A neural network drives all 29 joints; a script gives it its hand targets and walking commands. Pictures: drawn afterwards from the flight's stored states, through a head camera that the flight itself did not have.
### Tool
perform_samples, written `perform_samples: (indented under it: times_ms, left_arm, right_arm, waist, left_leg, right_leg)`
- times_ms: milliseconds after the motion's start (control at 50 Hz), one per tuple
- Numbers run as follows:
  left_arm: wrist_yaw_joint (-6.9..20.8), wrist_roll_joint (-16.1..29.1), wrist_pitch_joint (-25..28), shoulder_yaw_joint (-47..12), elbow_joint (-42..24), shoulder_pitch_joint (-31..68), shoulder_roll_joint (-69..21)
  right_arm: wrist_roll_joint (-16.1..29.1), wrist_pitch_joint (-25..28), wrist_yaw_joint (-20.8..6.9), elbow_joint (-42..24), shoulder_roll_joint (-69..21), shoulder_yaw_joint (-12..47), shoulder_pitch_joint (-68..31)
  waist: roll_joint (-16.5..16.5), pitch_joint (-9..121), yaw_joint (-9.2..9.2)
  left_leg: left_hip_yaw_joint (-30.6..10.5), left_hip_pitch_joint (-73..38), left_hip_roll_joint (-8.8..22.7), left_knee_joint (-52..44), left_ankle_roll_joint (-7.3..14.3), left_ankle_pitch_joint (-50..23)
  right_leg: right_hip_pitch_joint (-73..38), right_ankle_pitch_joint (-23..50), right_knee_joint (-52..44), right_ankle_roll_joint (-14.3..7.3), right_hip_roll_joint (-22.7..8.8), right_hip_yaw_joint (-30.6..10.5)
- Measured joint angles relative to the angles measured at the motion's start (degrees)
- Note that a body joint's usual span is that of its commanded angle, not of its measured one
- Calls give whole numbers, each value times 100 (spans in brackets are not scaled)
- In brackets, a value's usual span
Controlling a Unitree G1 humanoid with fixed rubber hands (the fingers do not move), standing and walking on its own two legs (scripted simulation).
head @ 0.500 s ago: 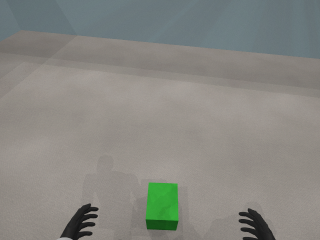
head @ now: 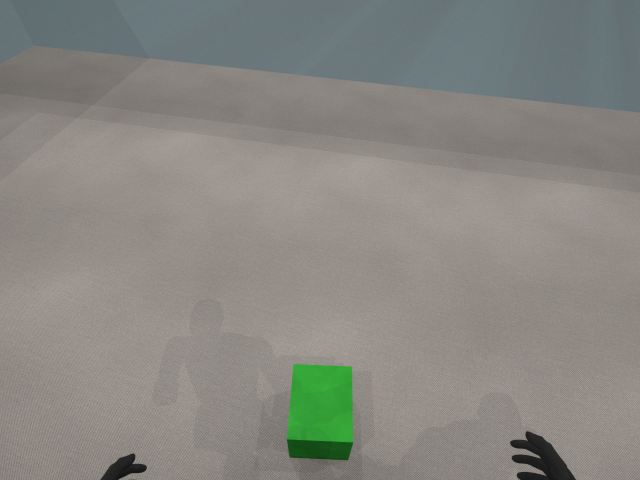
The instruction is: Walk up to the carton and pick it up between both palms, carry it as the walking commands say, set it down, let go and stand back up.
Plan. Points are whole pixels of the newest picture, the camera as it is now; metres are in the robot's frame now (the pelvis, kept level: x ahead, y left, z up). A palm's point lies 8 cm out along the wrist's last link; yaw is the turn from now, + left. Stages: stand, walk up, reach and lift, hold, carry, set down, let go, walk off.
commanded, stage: stand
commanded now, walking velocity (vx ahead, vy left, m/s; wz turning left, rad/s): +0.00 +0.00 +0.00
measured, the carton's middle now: (320, 412) +0.44 +0.00 -0.68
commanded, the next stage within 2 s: none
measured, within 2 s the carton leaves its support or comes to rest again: neither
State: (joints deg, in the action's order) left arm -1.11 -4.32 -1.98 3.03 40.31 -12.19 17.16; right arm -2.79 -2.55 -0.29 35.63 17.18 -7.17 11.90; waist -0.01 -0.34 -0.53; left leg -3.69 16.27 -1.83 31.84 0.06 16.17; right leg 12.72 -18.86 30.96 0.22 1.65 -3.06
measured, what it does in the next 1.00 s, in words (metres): stands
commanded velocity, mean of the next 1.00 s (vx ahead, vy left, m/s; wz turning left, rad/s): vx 0.00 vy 0.00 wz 0.00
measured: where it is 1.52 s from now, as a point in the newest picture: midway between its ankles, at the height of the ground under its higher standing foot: outside the picture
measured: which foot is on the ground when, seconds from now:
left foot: down 0.00-1.00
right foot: down 0.00-1.00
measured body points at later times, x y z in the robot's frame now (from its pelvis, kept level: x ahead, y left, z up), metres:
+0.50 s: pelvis +0.00 +0.00 +0.00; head +0.00 +0.00 +0.45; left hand +0.11 +0.29 -0.11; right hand +0.14 -0.30 -0.08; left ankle +0.01 +0.12 -0.73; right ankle -0.03 -0.12 -0.73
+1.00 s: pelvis -0.02 +0.00 +0.00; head -0.02 +0.01 +0.45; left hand +0.09 +0.30 -0.11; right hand +0.12 -0.30 -0.08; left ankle +0.01 +0.12 -0.73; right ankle -0.03 -0.12 -0.73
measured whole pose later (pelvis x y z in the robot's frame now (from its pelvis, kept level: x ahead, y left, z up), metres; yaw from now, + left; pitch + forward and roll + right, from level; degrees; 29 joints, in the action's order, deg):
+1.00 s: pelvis -0.02 +0.00 +0.00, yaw +0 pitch -1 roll +0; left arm -1.1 -4.3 0.4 3.0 48.0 -12.2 19.3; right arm -2.8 -0.7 -0.2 40.1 18.8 -7.2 12.5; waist 0.3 0.9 -0.5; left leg -3.7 16.3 -1.8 31.8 0.1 15.0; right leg 12.7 -17.6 30.9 0.2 1.7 -3.1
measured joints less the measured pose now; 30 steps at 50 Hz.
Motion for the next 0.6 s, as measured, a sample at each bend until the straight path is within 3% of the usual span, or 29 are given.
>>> perform_samples:
  times_ms: [600]
  left_arm:
    - [-15,0,161,0,504,1,114]
  right_arm:
    - [0,121,9,267,103,0,0]
  waist:
    - [14,81,0]
  left_leg:
    - [0,-1,0,0,0,-56]
  right_leg:
    - [0,60,0,-3,0,0]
